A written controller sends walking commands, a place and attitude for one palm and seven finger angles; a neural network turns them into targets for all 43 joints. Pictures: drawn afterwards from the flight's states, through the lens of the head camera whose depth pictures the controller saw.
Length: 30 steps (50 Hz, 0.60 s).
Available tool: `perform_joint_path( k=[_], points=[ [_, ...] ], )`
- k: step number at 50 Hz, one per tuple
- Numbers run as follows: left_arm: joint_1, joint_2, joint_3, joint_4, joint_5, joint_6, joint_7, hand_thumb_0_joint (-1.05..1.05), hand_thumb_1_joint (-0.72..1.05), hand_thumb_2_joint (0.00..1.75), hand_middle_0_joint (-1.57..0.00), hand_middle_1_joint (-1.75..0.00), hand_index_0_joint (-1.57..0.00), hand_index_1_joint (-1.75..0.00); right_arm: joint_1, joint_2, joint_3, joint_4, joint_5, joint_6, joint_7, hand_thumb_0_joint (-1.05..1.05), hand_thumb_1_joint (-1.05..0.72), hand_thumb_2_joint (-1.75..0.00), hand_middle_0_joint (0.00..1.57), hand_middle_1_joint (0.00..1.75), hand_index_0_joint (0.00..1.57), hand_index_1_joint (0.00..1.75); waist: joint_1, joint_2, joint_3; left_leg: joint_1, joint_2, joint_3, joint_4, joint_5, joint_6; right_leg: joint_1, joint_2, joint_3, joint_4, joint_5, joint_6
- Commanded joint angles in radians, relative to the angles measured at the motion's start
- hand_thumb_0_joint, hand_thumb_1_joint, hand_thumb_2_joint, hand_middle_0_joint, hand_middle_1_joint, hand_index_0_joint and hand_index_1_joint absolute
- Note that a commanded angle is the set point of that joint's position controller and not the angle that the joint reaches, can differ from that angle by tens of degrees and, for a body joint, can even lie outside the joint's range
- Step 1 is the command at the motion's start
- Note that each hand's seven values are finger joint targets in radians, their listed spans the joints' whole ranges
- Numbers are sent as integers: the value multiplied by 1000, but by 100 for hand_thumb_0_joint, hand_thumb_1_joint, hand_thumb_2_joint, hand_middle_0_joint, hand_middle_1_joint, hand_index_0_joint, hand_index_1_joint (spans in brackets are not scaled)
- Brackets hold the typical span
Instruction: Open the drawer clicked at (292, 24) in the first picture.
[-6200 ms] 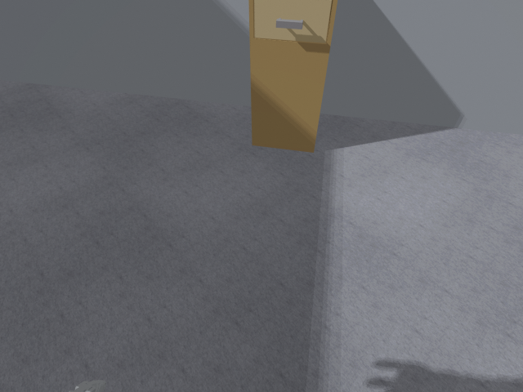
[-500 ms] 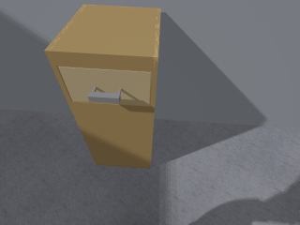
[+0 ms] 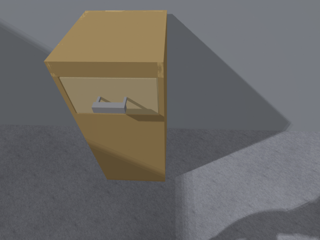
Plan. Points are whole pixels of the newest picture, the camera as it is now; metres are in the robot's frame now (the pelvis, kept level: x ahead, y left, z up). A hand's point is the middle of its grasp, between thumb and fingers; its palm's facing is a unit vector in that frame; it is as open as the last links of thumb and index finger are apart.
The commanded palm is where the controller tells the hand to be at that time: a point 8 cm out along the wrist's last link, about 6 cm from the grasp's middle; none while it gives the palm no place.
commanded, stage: shuffle to correct the standing spot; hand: left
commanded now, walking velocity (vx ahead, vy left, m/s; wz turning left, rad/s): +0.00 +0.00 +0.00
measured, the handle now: (110, 103) +0.57 +0.22 -0.02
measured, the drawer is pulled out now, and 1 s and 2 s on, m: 0.00 0.00 0.00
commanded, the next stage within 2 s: come to a stop and stand still in 0.06 s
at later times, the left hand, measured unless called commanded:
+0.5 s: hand out of the picture +0.03 +0.17 -0.18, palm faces +0.06 -0.97 -0.22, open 7.3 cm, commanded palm none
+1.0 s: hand out of the picture -0.01 +0.19 -0.17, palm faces +0.01 -0.97 -0.23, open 7.4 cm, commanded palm none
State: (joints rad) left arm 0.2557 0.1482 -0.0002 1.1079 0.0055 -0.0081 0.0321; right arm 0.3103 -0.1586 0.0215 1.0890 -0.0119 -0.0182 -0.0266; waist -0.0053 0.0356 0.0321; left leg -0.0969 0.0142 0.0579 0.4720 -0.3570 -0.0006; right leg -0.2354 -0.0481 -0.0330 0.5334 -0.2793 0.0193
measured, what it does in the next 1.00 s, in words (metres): stands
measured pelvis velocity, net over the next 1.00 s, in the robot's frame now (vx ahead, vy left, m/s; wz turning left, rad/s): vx -0.02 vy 0.00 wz -0.01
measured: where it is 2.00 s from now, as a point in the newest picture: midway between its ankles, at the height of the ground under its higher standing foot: outside the picture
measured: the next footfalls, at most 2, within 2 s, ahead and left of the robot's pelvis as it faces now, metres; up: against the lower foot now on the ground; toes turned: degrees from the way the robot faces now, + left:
none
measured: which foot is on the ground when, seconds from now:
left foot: down 0.00-1.00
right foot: down 0.00-1.00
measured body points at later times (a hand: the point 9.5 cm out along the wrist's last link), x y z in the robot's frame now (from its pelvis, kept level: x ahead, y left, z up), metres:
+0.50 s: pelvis +0.01 -0.01 +0.00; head +0.04 -0.02 +0.44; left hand +0.02 +0.22 -0.16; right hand +0.02 -0.22 -0.17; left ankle -0.06 +0.12 -0.73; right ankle +0.00 -0.13 -0.73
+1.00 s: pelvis -0.02 +0.00 +0.00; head -0.02 -0.01 +0.45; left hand -0.01 +0.24 -0.15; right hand -0.02 -0.22 -0.16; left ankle -0.04 +0.12 -0.74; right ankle +0.00 -0.13 -0.74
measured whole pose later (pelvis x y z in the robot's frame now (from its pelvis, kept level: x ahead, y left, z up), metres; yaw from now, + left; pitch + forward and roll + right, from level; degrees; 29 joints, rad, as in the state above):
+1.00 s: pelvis -0.02 +0.00 +0.00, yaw +0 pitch -1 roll +1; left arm 0.30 0.17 -0.01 1.06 0.01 0.01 0.02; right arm 0.32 -0.18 0.01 1.03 -0.01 0.00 -0.01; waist -0.01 0.02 0.01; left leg -0.17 0.01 0.07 0.50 -0.31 0.01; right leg -0.26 -0.05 -0.02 0.52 -0.24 0.02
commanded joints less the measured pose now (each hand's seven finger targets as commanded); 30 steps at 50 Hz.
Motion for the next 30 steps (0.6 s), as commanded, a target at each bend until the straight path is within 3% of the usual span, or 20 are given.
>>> perform_joint_path(
  k=[1, 2, 4, 8, 10, 11, 13, 15, 19, 20, 26, 27, 28, 29, 30],
  points=[
    [55, 99, 19, -28, 4, -13, 0, 0, 90, 90, -20, -30, -20, -30, 75, -82, -22, -12, -3, -16, -11, 0, -90, -90, 20, 30, 20, 30, 5, -23, 40, -106, 86, -64, -102, 255, 33, 60, -52, 49, -63, 253, -53],
    [60, 100, 19, -25, 3, -14, -1, 0, 90, 90, -20, -30, -20, -30, 72, -81, -21, -9, -4, -17, -11, 0, -90, -90, 20, 30, 20, 30, 7, -25, 32, -98, 87, -61, -99, 260, 32, 62, -53, 51, -64, 264, -54],
    [75, 106, 26, -22, 8, -15, -5, 0, 90, 90, -20, -30, -20, -30, 81, -86, -24, -4, -6, -15, -9, 0, -90, -90, 20, 30, 20, 30, 11, -43, 14, -99, 77, -47, -73, 146, 37, 71, -55, 58, -53, 167, -67],
    [94, 126, 42, -29, 15, -14, -15, 0, 90, 90, -20, -30, -20, -30, 84, -67, -25, -16, -10, -8, 2, 0, -90, -90, 20, 30, 20, 30, 21, -100, 85, -193, 31, -16, 11, -26, 40, 28, -83, 138, -111, -91, -103],
    [100, 129, 46, -32, 14, -15, -13, 0, 90, 90, -20, -30, -20, -30, 93, -48, -21, -18, -7, -7, -1, 0, -90, -90, 20, 30, 20, 30, 9, -119, 85, -179, 20, -10, 40, 26, 32, 8, -105, 162, -129, -23, -117],
    [87, 124, 45, -36, 12, -17, -11, 0, 90, 90, -20, -30, -20, -30, 102, -46, -20, -13, -6, -10, -2, 0, -90, -90, 20, 30, 20, 30, 2, -110, 80, -150, 29, -19, 30, 101, 30, -4, -101, 142, -107, 87, -112],
    [67, 106, 43, -42, 9, -20, -5, 0, 90, 90, -20, -30, -20, -30, 124, -62, -23, 4, -4, -21, -9, 0, -90, -90, 20, 30, 20, 30, -5, -22, 29, -74, 75, -46, -4, 376, 28, 25, -62, 57, 1, 353, -85],
    [73, 93, 43, -41, 4, -17, 5, 0, 90, 90, -20, -30, -20, -30, 111, -73, -30, 5, 2, -21, -21, 0, -90, -90, 20, 30, 20, 30, 5, 36, 4, -35, 98, -44, 11, 646, 25, 49, -54, 37, 36, 465, -68],
    [80, 104, 47, -44, 0, -9, 16, 0, 90, 90, -20, -30, -20, -30, 94, -81, -42, -11, 6, -8, -31, 0, -90, -90, 20, 30, 20, 30, 11, -2, -38, -13, 106, -39, 12, 694, 20, 73, -70, 39, 51, 539, -61],
    [73, 97, 44, -49, 1, -4, 17, 0, 90, 90, -20, -30, -20, -30, 85, -78, -44, -14, 6, -6, -31, 0, -90, -90, 20, 30, 20, 30, 11, -1, -20, -10, 109, -42, 3, 703, 23, 56, -64, 42, 49, 520, -58],
    [52, 90, 38, -60, 5, 1, 12, 0, 90, 90, -20, -30, -20, -30, 54, -71, -46, -18, 1, -5, -27, 0, -90, -90, 20, 30, 20, 30, 12, -33, -30, -31, 106, -52, -43, 507, 27, 59, -59, 55, 1, 419, -53],
    [167, 158, 49, -16, 9, -17, 50, 0, 90, 90, -20, -30, -20, -30, -71, -146, -74, -99, 19, -4, -10, 0, -90, -90, 20, 30, 20, 30, 55, -161, -38, -126, 112, 2, 225, 490, -8, 97, -119, 100, -46, 830, -32],
    [162, 188, 59, -70, 13, -33, 45, 0, 90, 90, -20, -30, -20, -30, -15, -73, -67, -151, 11, -2, 1, 0, -90, -90, 20, 30, 20, 30, 23, -227, -121, -237, 29, -34, 231, 16, 6, 222, -205, 211, -33, 967, -100],
    [114, 165, 43, -83, 17, -37, 41, 0, 90, 90, -20, -30, -20, -30, -20, -47, -60, -148, 17, 3, 0, 0, -90, -90, 20, 30, 20, 30, 7, -232, -129, -225, 43, -37, 185, -116, 5, 191, -226, 185, -53, 847, -132],
    [57, 158, 40, -109, 17, -31, 34, 0, 90, 90, -20, -30, -20, -30, 10, -33, -57, -145, 14, 8, 5, 0, -90, -90, 20, 30, 20, 30, -16, -116, -131, -154, 28, -14, 76, -66, 10, 147, -191, 137, -32, 680, -132]
  ],
)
